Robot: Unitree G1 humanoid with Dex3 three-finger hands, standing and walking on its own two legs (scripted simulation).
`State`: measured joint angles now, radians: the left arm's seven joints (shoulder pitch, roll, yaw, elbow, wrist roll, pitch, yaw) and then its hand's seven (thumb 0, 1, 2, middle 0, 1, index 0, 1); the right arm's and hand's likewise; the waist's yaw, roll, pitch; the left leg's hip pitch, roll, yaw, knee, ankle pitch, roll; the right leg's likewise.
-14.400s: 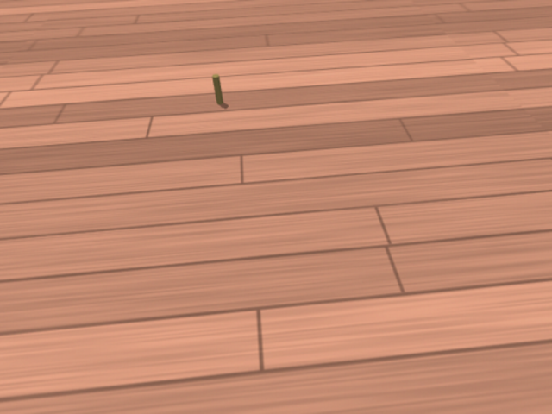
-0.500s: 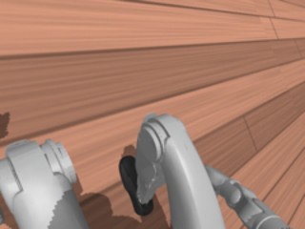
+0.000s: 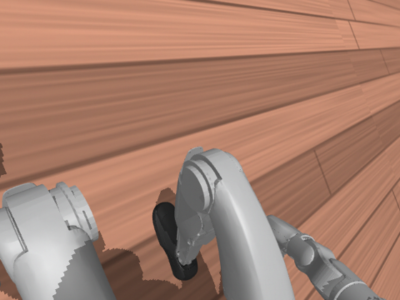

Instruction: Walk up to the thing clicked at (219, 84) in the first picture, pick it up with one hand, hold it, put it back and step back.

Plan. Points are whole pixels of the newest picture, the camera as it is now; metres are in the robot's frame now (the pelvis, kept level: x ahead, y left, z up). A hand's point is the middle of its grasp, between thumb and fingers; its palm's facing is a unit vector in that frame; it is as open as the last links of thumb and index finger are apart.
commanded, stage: settle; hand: left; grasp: from the side
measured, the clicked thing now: out of the picture +0.43 +0.31 -0.19
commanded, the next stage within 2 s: lift in 1.74 s
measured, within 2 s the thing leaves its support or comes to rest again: leaves its support in 0.14 s
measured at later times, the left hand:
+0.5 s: hand out of the picture +0.41 +0.32 -0.07, palm faces +0.32 -0.95 -0.05, open 5.7 cm
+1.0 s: hand out of the picture +0.42 +0.32 +0.01, palm faces +0.33 -0.94 -0.06, open 5.6 cm
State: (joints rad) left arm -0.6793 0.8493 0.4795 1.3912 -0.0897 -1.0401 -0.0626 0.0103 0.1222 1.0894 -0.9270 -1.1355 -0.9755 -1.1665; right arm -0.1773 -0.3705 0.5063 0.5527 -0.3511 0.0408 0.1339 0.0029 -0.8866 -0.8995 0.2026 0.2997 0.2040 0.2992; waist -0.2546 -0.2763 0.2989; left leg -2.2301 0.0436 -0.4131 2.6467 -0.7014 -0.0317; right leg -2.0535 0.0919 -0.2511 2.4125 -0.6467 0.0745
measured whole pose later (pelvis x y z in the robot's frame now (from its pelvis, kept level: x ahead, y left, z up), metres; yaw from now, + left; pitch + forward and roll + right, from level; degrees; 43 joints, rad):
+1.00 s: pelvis +0.02 -0.02 +0.05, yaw +8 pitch +30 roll -8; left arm -0.61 0.53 0.44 0.87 -0.14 -0.58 -0.22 0.02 0.11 1.11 -0.97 -1.11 -1.01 -1.12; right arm 0.06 -0.29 0.12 0.66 -0.10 0.07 0.08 0.01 -0.88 -0.90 0.20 0.30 0.20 0.30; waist -0.14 -0.03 -0.04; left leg -2.25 0.06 -0.19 2.40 -0.69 -0.03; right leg -2.14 0.01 -0.10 2.32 -0.72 0.02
